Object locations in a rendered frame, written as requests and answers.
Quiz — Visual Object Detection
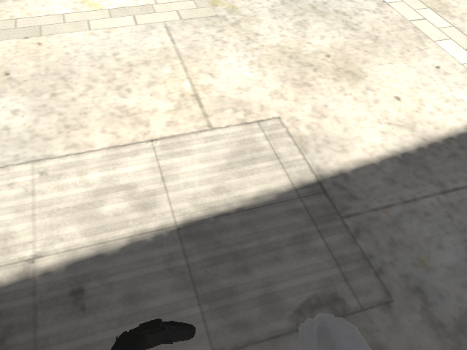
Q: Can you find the robot right thigh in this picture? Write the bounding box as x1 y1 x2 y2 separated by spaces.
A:
298 316 371 350

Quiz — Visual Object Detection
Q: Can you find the robot left hand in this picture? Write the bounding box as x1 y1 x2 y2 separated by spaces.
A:
111 319 196 350

